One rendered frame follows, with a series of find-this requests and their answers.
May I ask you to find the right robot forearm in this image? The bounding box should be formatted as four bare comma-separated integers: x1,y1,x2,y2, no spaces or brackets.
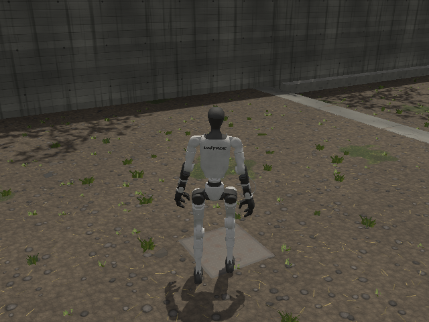
239,165,253,199

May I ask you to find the left robot thigh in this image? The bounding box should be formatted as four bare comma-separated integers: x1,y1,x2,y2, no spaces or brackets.
192,188,205,239

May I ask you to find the right robot upper arm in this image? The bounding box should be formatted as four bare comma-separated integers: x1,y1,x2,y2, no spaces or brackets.
229,136,245,175

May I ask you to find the robot torso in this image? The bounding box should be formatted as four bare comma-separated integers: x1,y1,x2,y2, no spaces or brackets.
200,133,231,201

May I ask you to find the left robot forearm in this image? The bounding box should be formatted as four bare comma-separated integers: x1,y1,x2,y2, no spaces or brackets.
176,162,190,193

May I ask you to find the left robot hand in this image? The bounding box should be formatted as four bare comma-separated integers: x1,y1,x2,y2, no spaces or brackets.
174,191,190,208

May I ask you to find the right robot hand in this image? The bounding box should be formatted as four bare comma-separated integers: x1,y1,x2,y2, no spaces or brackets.
239,197,255,217

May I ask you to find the left robot upper arm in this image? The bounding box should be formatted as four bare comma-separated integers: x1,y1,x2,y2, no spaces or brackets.
184,136,201,172

